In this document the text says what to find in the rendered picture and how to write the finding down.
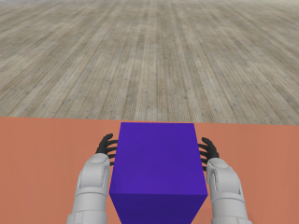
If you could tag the right robot forearm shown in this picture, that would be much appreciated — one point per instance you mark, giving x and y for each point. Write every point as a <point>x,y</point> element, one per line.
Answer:
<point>226,194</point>

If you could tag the carton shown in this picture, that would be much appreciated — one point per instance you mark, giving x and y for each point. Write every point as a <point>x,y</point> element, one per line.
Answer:
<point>157,176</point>

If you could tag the left robot hand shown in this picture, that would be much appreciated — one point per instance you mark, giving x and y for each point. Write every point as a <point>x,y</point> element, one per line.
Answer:
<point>103,147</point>

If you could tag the right robot hand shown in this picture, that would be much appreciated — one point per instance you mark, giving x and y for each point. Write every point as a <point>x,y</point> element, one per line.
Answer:
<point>211,151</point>

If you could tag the left robot forearm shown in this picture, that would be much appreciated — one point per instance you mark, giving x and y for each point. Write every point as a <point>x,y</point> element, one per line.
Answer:
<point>90,200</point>

